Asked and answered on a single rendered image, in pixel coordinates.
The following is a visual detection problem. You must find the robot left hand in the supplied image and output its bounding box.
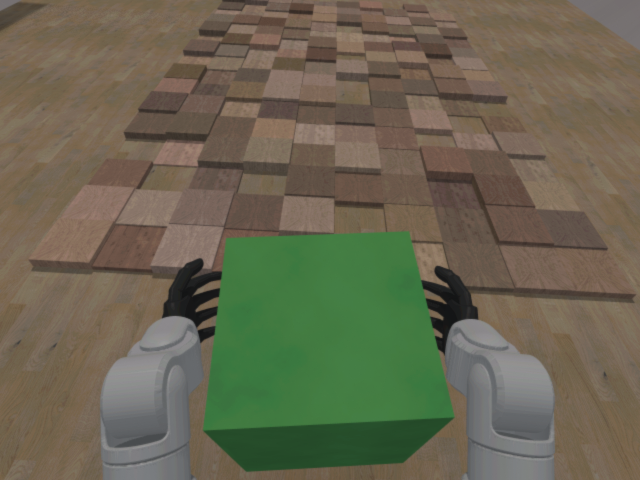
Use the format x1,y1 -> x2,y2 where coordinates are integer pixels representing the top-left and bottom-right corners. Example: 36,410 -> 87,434
162,258 -> 222,343

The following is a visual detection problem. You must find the right robot forearm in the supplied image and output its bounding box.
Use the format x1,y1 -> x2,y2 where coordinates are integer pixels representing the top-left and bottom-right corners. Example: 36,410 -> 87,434
445,319 -> 555,480

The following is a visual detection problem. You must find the left robot forearm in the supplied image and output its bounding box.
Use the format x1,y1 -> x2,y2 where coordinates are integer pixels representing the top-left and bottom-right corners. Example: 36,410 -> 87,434
100,316 -> 204,480

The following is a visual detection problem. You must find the carton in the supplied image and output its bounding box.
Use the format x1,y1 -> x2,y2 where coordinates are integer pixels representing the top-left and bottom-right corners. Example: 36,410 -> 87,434
203,231 -> 455,472

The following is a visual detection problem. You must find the robot right hand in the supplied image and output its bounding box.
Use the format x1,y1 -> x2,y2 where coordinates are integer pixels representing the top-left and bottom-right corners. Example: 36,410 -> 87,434
421,266 -> 478,355

